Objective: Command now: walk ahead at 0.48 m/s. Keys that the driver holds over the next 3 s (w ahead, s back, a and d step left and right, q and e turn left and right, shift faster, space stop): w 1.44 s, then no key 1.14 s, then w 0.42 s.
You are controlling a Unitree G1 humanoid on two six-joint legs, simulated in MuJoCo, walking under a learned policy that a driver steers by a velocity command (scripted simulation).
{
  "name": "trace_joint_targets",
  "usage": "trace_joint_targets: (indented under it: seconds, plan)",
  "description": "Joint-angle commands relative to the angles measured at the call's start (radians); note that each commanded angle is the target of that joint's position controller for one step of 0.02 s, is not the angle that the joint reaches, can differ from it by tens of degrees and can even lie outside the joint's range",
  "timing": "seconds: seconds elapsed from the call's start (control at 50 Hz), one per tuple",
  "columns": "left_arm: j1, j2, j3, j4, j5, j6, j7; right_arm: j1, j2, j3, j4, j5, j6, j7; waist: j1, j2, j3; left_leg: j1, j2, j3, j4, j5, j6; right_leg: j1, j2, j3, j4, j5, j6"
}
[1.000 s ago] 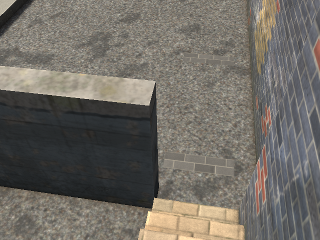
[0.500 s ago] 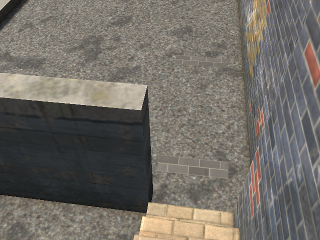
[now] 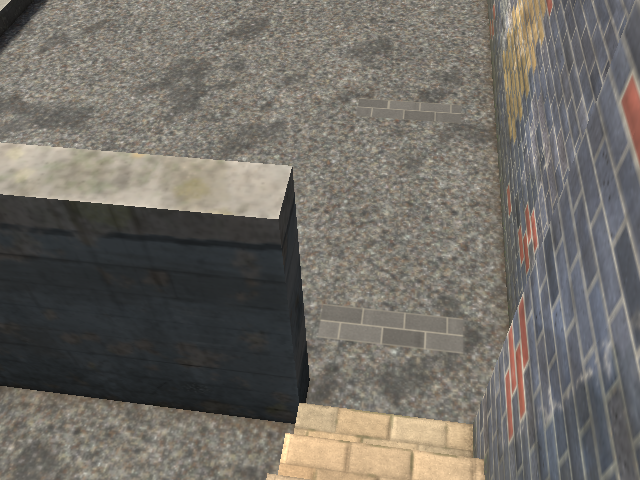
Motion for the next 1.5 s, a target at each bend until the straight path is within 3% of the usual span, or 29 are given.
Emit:
trace_joint_targets:
  seconds: [0.02,0.06,0.56,0.62,0.66,0.74,0.76,0.78,0.84,0.88,0.92,0.94,0.96,0.98,1.0,1.04,1.08,1.1,1.14,1.18,1.2,1.26,1.3,1.32,1.34,1.36,1.4,1.44,1.5]
  plan:
    - [0.036,0.13,0.022,-0.027,0.001,-0.001,0.005,0.021,-0.077,-0.016,-0.056,-0.009,-0.013,-0.003,0.002,-0.012,-0.035,0.033,0.021,-0.041,0.0,0.637,0.065,-0.006,-0.043,0.08,-0.07,0.67,-0.032]
    - [0.009,0.133,0.031,-0.036,-0.027,-0.013,0.011,0.031,-0.097,-0.032,-0.052,0.002,-0.019,-0.016,0.001,-0.015,-0.035,0.019,0.014,-0.025,0.004,0.615,0.06,0.001,-0.043,0.093,-0.059,0.699,-0.015]
    - [-0.028,0.136,0.073,0.005,-0.058,-0.03,0.032,0.144,-0.079,-0.062,0.086,0.018,-0.076,-0.009,-0.054,0.004,0.03,0.089,0.045,0.031,-0.05,0.594,0.065,-0.108,-0.012,0.158,-0.028,0.801,0.041]
    - [-0.169,0.101,0.076,-0.038,-0.054,-0.046,0.027,0.256,-0.08,-0.067,0.138,0.032,-0.1,-0.01,-0.125,0.08,0.055,0.259,0.105,-0.019,-0.059,0.745,0.108,-0.36,0.016,0.111,0.126,0.581,0.061]
    - [-0.204,0.055,0.064,-0.069,-0.036,-0.061,0.008,0.227,-0.088,-0.065,0.137,0.033,-0.103,-0.012,-0.105,0.227,0.046,0.325,0.224,-0.14,-0.012,0.951,0.179,-0.534,-0.003,0.11,0.271,-0.068,0.06]
    - [-0.242,0.114,0.086,-0.056,-0.042,-0.087,-0.042,0.347,-0.128,-0.101,0.161,0.083,-0.1,-0.039,-0.158,0.12,-0.011,0.405,0.294,-0.289,0.108,0.472,0.19,-0.718,-0.185,0.257,0.051,0.209,0.044]
    - [-0.164,0.078,0.07,-0.041,-0.041,-0.058,-0.064,0.212,-0.134,-0.114,0.148,0.065,-0.099,-0.071,-0.091,0.043,0.049,0.046,0.174,-0.178,0.135,0.137,0.139,-0.388,-0.227,0.242,-0.303,0.768,-0.014]
    - [-0.167,0.056,0.072,-0.028,-0.029,-0.044,-0.077,0.279,-0.038,-0.08,0.16,0.048,-0.11,-0.053,-0.148,-0.131,0.034,-0.067,0.063,-0.084,0.161,0.056,0.117,-0.252,-0.079,0.083,-0.293,0.928,0.013]
    - [-0.188,0.083,0.094,-0.108,0.018,-0.045,-0.035,0.289,-0.024,-0.066,0.167,0.065,-0.138,-0.018,-0.133,-0.082,0.142,0.024,-0.003,-0.125,0.299,0.179,0.109,-0.321,-0.029,0.051,-0.456,0.663,0.026]
    - [-0.183,0.092,0.101,-0.141,0.032,-0.067,-0.025,0.338,-0.037,-0.078,0.216,0.034,-0.105,-0.003,-0.146,0.002,0.097,0.01,-0.019,-0.195,0.436,0.222,0.132,-0.173,-0.072,0.13,-0.499,0.791,0.003]
    - [0.048,0.048,0.082,-0.105,0.012,-0.017,-0.017,0.332,-0.061,-0.081,0.229,-0.011,-0.057,0.006,-0.088,-0.009,-0.033,-0.207,-0.048,-0.183,0.714,0.205,0.138,0.195,-0.123,0.068,-0.551,1.181,-0.007]
    - [0.451,0.089,0.103,-0.01,0.036,0.011,-0.042,0.128,-0.08,-0.089,0.222,-0.022,-0.068,0.032,0.171,0.077,-0.147,-0.554,-0.113,-0.204,1.018,0.15,0.111,0.609,-0.139,0.057,-0.189,1.163,-0.044]
    - [0.59,0.133,0.096,0.004,0.043,0.014,-0.04,0.129,-0.061,-0.09,0.2,0.034,-0.09,0.033,0.284,-0.151,-0.175,-0.74,-0.262,-0.082,1.447,-0.527,0.044,0.667,-0.274,0.105,-0.141,1.351,-0.131]
    - [0.489,0.17,0.078,0.015,0.019,-0.012,-0.053,0.35,-0.053,-0.1,0.184,0.06,-0.098,0.033,0.083,-0.325,-0.168,-0.853,-0.132,-0.099,1.337,-0.469,0.072,0.637,-0.325,0.124,0.034,1.417,-0.152]
    - [0.443,0.132,0.067,-0.007,-0.005,-0.014,-0.048,0.33,-0.058,-0.099,0.183,0.056,-0.103,0.035,0.087,-0.332,-0.132,-0.948,-0.087,-0.066,1.303,-0.409,0.081,0.607,-0.337,0.143,0.048,1.351,-0.214]
    - [0.309,0.043,0.032,-0.032,0.003,-0.005,-0.046,0.209,-0.098,-0.111,0.178,0.05,-0.093,0.018,0.05,0.002,-0.08,-0.875,-0.045,0.011,1.09,-0.085,0.091,0.321,-0.24,0.093,-0.061,0.995,-0.168]
    - [0.279,0.181,0.064,0.017,-0.032,-0.012,0.013,0.195,-0.02,-0.096,0.101,0.065,-0.081,0.018,-0.02,-0.33,-0.002,-0.914,0.04,-0.058,0.949,-0.004,0.077,0.091,-0.489,0.405,-0.029,0.912,-0.309]
    - [0.095,0.006,-0.007,-0.035,-0.019,-0.011,0.043,0.182,-0.018,-0.084,0.097,0.05,-0.069,0.009,-0.09,-0.041,0.081,-0.661,0.099,-0.134,0.479,0.409,0.035,-0.253,-0.354,0.205,-0.068,0.796,-0.242]
    - [-0.029,0.111,0.011,-0.044,0.022,-0.03,0.073,0.283,0.041,-0.08,0.168,-0.013,-0.043,0.021,-0.177,-0.057,0.02,-0.198,-0.04,0.119,0.552,0.678,-0.008,-0.489,-0.255,0.07,0.02,0.893,-0.176]
    - [0.108,0.064,0.016,-0.003,-0.055,-0.047,0.093,0.27,-0.069,-0.109,0.16,0.015,-0.041,0.027,-0.127,-0.189,0.078,-0.405,0.006,0.013,0.36,0.793,0.039,-0.385,-0.23,0.121,0.248,0.38,-0.16]
    - [0.145,0.039,0.009,-0.014,-0.083,-0.046,0.102,0.17,-0.063,-0.099,0.128,-0.019,-0.038,0.033,-0.096,-0.082,0.133,-0.352,0.027,0.021,0.067,1.038,0.058,-0.448,-0.155,0.03,0.252,0.248,-0.114]
    - [0.183,0.135,0.053,0.029,-0.035,-0.001,0.11,0.031,-0.057,-0.101,0.051,0.033,0.009,0.032,-0.029,-0.104,0.192,-0.24,0.031,0.048,-0.033,0.695,0.052,-0.488,-0.24,0.146,0.32,0.156,-0.172]
    - [-0.053,0.145,0.075,0.002,-0.012,-0.028,0.055,0.439,-0.147,-0.139,0.191,0.041,0.025,0.029,-0.246,-0.198,0.055,0.011,0.064,0.056,0.221,0.725,0.086,-0.646,-0.242,0.175,0.571,0.039,-0.175]
    - [0.016,0.023,0.057,0.039,-0.048,-0.027,0.047,0.569,-0.127,-0.139,0.228,0.025,0.011,0.023,-0.271,-0.12,0.063,0.073,0.15,-0.022,-0.246,0.548,0.179,-0.536,-0.13,0.087,0.891,0.019,-0.108]
    - [0.09,-0.02,0.06,0.079,-0.013,-0.033,0.049,0.615,-0.168,-0.136,0.279,0.03,-0.024,0.023,-0.293,0.26,0.074,0.178,0.145,0.031,-0.255,1.055,0.194,-0.631,0.077,-0.038,1.437,-0.565,-0.032]
    - [0.232,-0.044,0.065,0.077,-0.017,-0.038,0.045,0.524,-0.157,-0.096,0.266,-0.006,-0.058,0.039,-0.152,0.405,0.053,0.227,0.138,-0.011,0.104,1.393,0.185,-0.831,0.125,0.095,1.666,-0.694,-0.012]
    - [0.326,-0.005,0.066,0.013,-0.069,-0.048,0.054,0.469,-0.193,-0.107,0.298,0.022,-0.076,0.092,-0.043,0.268,-0.105,0.201,0.314,-0.401,0.014,0.869,0.38,-0.936,0.088,0.171,1.615,-0.59,0.011]
    - [0.116,0.009,0.06,-0.061,-0.089,-0.006,0.075,0.367,-0.197,-0.102,0.29,-0.01,-0.088,0.08,-0.031,0.016,0.027,-0.069,0.365,-0.642,-0.243,-0.207,0.379,-1.001,0.013,0.188,1.495,-0.308,-0.037]
    - [0.091,0.034,0.065,-0.06,-0.059,0.042,0.071,0.291,-0.076,-0.056,0.272,-0.053,-0.12,0.062,-0.002,0.031,0.109,-0.214,0.281,-0.559,-0.134,-0.105,0.292,-1.047,0.027,0.338,1.187,0.085,-0.043]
